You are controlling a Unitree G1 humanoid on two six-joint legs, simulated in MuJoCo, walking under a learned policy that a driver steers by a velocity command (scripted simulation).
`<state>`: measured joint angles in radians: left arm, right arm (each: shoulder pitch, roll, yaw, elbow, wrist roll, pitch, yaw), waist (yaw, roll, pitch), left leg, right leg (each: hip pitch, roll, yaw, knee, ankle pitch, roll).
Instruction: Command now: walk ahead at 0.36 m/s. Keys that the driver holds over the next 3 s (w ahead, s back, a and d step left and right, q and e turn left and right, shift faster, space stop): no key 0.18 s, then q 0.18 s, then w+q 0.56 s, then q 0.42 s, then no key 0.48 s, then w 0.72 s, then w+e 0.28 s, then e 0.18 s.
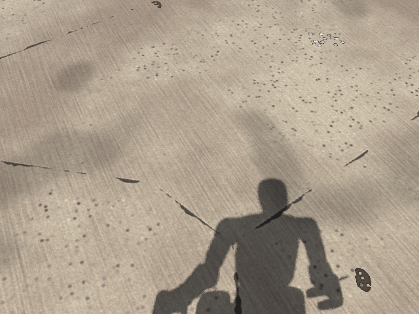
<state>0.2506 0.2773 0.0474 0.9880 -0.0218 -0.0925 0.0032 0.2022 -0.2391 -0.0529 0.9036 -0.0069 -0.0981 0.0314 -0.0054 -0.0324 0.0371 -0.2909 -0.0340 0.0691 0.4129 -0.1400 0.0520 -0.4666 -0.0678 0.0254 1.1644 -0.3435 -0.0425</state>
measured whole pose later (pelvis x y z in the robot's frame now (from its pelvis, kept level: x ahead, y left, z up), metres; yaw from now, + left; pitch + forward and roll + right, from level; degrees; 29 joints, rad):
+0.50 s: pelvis +0.16 -0.03 +0.00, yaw +8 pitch +2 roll +0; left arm 0.11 0.25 0.06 0.92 0.00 -0.04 0.04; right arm 0.20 -0.29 -0.08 0.91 0.02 0.02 -0.03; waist 0.00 0.02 0.01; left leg -0.49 0.04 0.02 1.02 -0.45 -0.01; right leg -0.35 -0.04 -0.11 0.41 -0.10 -0.03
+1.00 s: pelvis +0.29 +0.05 +0.01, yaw +24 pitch +3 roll -3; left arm -0.05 0.28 0.08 0.85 -0.01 -0.10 -0.02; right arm 0.47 -0.20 -0.07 0.92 0.01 -0.06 -0.03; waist -0.08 -0.04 0.01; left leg -0.05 -0.01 -0.10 0.28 -0.28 0.04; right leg -0.62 -0.03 0.05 0.58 0.02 0.01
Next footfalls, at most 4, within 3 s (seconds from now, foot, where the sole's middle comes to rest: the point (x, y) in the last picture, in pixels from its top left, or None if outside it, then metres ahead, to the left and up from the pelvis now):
0.28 right None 0.28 -0.13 -0.78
0.70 left None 0.20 0.12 -0.78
1.12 right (200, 283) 0.57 0.04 -0.78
1.56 left None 0.40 0.24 -0.78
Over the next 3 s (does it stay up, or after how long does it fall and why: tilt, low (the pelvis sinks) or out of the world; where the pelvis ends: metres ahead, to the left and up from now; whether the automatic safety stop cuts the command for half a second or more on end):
stays up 0.81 0.44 0.00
